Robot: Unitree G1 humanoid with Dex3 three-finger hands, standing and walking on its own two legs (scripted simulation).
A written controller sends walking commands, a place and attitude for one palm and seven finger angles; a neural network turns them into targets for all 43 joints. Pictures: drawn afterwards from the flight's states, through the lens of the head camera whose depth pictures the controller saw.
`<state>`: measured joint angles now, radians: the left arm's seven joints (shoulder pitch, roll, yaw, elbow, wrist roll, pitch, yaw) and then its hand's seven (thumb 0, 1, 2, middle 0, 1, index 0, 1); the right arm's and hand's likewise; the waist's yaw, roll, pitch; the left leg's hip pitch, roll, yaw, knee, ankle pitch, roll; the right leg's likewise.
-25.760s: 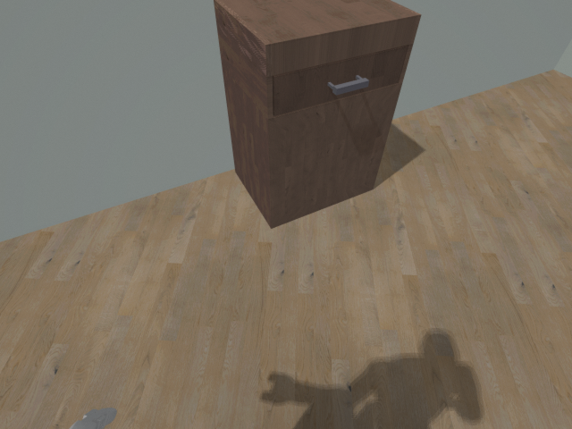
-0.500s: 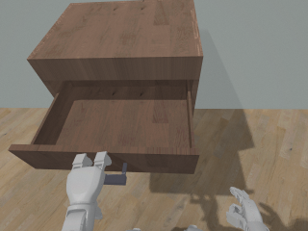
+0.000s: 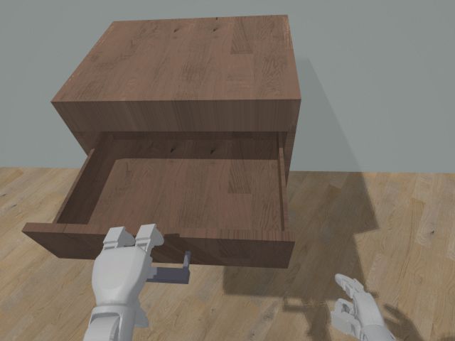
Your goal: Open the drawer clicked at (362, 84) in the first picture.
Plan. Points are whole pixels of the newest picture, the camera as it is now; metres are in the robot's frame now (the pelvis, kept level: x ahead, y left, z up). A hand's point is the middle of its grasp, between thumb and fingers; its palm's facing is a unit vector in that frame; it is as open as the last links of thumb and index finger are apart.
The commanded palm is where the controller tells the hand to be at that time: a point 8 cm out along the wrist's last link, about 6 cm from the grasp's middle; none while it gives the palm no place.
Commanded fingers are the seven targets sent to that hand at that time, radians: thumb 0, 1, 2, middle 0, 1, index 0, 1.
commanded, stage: lift the hand off the handle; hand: left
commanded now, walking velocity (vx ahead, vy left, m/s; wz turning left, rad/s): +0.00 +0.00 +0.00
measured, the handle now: (157, 264) +0.27 +0.19 -0.07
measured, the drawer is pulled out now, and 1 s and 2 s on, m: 0.29 0.29 0.29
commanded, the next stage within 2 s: draw the hand back to the body in 1.12 s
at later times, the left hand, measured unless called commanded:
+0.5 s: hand (133, 271) +0.22 +0.18 +0.03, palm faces +0.07 -0.13 -0.99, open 13.8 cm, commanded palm +0.19 +0.19 +0.09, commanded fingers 0.00 -0.50 0.30 -0.30 -1.20 -0.30 -1.20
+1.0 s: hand (118, 263) +0.22 +0.20 +0.07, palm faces +0.07 -0.14 -0.99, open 13.8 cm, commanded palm +0.19 +0.19 +0.13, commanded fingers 0.00 -0.50 0.30 -0.30 -1.20 -0.30 -1.20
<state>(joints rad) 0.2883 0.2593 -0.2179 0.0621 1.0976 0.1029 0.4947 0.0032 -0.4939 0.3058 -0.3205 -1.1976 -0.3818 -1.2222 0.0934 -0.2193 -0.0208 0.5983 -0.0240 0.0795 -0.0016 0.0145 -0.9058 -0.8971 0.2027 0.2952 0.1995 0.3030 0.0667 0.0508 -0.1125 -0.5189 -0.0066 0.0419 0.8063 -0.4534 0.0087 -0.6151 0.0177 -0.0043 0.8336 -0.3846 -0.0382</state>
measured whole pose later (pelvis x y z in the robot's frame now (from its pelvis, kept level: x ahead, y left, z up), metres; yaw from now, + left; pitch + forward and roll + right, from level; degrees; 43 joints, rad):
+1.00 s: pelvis +0.00 +0.00 +0.03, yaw -1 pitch +3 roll +1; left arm 0.35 0.33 -0.18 -0.17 1.03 0.11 0.31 0.00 -0.49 0.31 -0.32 -1.20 -0.32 -1.20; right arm 0.07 -0.23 -0.01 0.61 0.00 0.07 0.02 0.02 -0.91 -0.90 0.20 0.30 0.20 0.30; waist 0.10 0.07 -0.05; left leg -0.27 0.00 0.06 0.57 -0.35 0.01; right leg -0.38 0.03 0.02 0.61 -0.29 -0.04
